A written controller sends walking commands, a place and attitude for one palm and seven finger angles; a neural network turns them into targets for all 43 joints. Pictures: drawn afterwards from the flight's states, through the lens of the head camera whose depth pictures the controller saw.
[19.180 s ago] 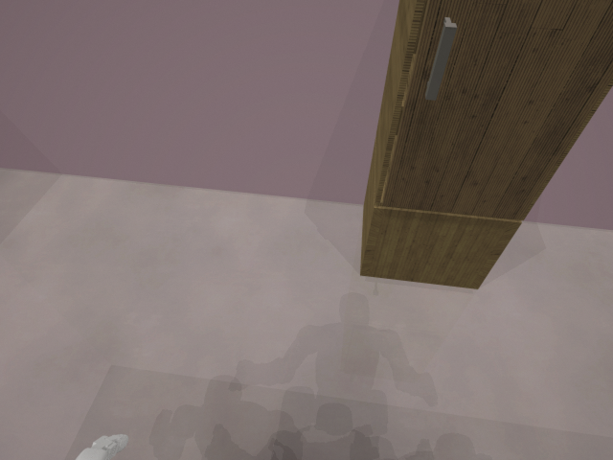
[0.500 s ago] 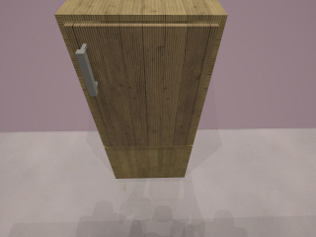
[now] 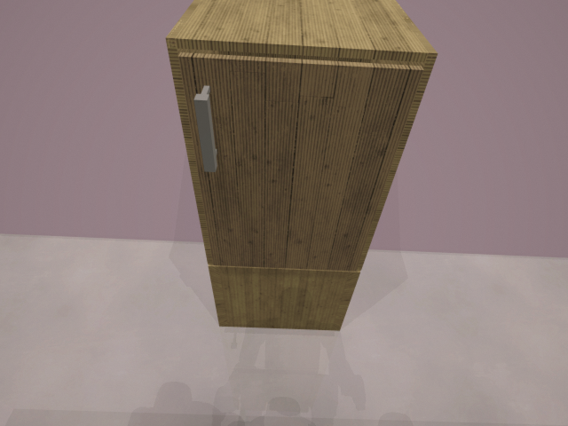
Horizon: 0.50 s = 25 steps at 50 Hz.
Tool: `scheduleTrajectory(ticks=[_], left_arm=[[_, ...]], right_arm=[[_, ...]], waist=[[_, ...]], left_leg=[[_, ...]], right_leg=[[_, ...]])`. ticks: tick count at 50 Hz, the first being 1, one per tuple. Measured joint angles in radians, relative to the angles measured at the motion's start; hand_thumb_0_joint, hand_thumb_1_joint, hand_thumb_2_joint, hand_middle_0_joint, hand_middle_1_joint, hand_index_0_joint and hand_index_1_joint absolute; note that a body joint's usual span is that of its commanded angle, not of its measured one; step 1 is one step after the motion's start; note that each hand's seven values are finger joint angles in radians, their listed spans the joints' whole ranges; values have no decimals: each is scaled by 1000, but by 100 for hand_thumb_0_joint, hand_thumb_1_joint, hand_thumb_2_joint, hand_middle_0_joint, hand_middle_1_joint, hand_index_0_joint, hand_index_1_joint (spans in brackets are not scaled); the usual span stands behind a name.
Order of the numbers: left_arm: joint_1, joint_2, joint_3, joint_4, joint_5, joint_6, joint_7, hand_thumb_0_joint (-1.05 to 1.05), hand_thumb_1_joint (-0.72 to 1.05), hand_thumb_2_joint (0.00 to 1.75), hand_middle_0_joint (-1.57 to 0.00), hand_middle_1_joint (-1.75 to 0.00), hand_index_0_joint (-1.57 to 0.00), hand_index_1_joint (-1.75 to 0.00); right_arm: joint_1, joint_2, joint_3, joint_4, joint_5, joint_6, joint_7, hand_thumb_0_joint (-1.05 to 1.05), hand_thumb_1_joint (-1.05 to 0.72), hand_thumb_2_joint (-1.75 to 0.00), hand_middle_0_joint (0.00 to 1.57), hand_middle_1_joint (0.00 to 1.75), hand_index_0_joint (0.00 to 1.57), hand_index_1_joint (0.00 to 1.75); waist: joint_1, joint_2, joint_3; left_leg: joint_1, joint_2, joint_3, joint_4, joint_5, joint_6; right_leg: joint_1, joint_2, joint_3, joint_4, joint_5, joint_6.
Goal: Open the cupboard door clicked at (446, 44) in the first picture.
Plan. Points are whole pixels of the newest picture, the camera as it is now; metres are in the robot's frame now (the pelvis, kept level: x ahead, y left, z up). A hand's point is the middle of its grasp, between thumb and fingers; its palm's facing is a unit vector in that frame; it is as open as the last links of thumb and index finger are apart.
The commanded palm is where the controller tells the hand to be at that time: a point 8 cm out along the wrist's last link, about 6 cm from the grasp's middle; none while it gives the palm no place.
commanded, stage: raise the hand with hooked fingers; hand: left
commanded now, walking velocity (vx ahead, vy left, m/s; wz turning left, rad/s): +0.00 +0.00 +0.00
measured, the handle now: (208, 129) +0.58 +0.20 +0.12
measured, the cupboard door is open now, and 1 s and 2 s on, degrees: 0 0 0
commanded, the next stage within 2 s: none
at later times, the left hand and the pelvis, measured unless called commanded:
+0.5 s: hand out of the picture +0.13 +0.22 -0.03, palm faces +0.24 -0.97 -0.05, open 9.2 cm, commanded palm +0.13 +0.25 +0.00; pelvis -0.06 +0.02 -0.07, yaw +4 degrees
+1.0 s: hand (111, 313) +0.23 +0.25 +0.07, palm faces +0.11 -0.99 -0.11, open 12.3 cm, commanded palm +0.19 +0.30 +0.07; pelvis +0.01 +0.01 -0.03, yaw +6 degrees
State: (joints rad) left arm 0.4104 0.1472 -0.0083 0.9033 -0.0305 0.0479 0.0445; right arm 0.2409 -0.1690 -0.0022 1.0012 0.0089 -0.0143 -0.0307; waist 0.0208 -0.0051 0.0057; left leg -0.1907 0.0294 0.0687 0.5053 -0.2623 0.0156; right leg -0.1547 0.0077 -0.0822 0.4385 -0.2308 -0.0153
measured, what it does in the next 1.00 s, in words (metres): stands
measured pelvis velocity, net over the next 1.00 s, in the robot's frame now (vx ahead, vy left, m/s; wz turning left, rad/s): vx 0.01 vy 0.01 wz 0.10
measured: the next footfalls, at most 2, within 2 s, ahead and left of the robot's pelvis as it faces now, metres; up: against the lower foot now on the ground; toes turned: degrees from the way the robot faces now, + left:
none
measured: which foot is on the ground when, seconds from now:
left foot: down 0.00-1.00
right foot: down 0.00-1.00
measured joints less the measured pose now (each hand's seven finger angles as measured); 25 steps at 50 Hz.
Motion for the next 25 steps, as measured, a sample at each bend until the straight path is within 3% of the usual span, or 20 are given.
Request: scheduleTrajectory(ticks=[1, 3, 5, 8, 10, 12, 14, 16, 18, 20, 22, 25], left_arm=[[51, 8, 2, -184, -25, 29, 20, 2, 93, 89, -20, -30, -21, -30], [109, 33, 11, -460, -65, -12, 71, 3, 95, 89, -20, -31, -21, -30], [102, 44, 9, -661, -105, -40, 99, 4, 94, 88, -20, -32, -21, -32], [6, 29, -9, -828, -121, -158, 94, 3, 89, 87, -20, -35, -20, -34], [-104, 2, -12, -828, -123, -281, 49, 3, 85, 85, -20, -37, -20, -36], [-199, -25, -3, -790, -138, -410, -44, 2, 80, 83, -20, -39, -20, -39], [-241, -35, 12, -758, -148, -490, -149, 1, 75, 82, -20, -42, -21, -41], [-227, -24, 22, -743, -141, -486, -209, 1, 70, 80, -21, -45, -22, -44], [-175, -7, 24, -744, -135, -424, -219, 1, 65, 78, -22, -48, -22, -47], [-105, 9, 32, -759, -137, -360, -185, 1, 60, 76, -22, -51, -23, -50], [-36, 27, 52, -802, -138, -337, -128, 1, 55, 74, -23, -54, -24, -53], [30, 64, 87, -921, -138, -405, -61, 1, 48, 71, -23, -58, -24, -57]], right_arm=[[25, -6, 10, -45, 12, -37, -13, -1, -93, -89, 20, 29, 20, 30], [68, -19, 14, -109, 34, -129, -31, 0, -93, -89, 20, 29, 20, 30], [93, -39, 16, -175, 55, -185, -41, 0, -92, -89, 20, 29, 20, 30], [86, -66, 25, -247, 51, -243, -44, 0, -92, -89, 20, 29, 20, 30], [59, -69, 24, -278, 32, -263, -31, 1, -91, -89, 20, 29, 20, 30], [26, -64, 21, -309, 11, -265, -5, 1, -91, -89, 20, 29, 20, 30], [-3, -63, 20, -366, -1, -244, 24, 1, -91, -89, 21, 29, 20, 30], [-18, -65, 20, -434, 6, -210, 37, 1, -91, -89, 21, 30, 20, 30], [-19, -71, 15, -496, 16, -173, 38, 1, -91, -89, 21, 30, 20, 30], [-19, -77, 8, -538, 20, -146, 31, 1, -91, -89, 21, 30, 20, 30], [-19, -80, 0, -556, 17, -140, 20, 1, -91, -89, 20, 30, 20, 30], [-20, -80, 2, -545, 8, -163, 4, 1, -91, -90, 20, 29, 20, 30]], waist=[[7, -5, 18], [6, -4, 17], [-12, 16, 6], [-53, 48, -18], [-73, 48, -47], [-74, 29, -72], [-71, 4, -70], [-65, -26, -61], [-54, -44, -54], [-38, -47, -50], [-20, -37, -48], [5, -17, -52]], left_leg=[[2, -9, 9, 0, 3, 8], [-22, -31, 13, 12, 10, 19], [-60, -51, 3, 43, 11, 30], [-144, -72, -21, 115, 1, 34], [-233, -80, -30, 187, -26, 27], [-330, -73, -23, 266, -47, 17], [-398, -62, -14, 342, -54, 27], [-438, -55, 1, 401, -79, 45], [-462, -54, 6, 439, -99, 44], [-478, -57, 0, 462, -113, 38], [-496, -57, -14, 481, -121, 39], [-533, -60, -45, 518, -130, 42]], right_leg=[[-12, -9, 8, 24, -4, 0], [-55, -34, 12, 83, -25, -3], [-91, -52, 8, 128, -41, 5], [-163, -52, 22, 200, -68, 11], [-249, -47, 36, 276, -115, 11], [-349, -37, 50, 362, -163, 6], [-422, -24, 64, 432, -169, 3], [-467, -19, 75, 484, -148, 7], [-493, -21, 79, 525, -157, 6], [-507, -22, 76, 547, -179, 3], [-515, -17, 66, 555, -188, 0], [-531, -4, 49, 568, -193, -2]])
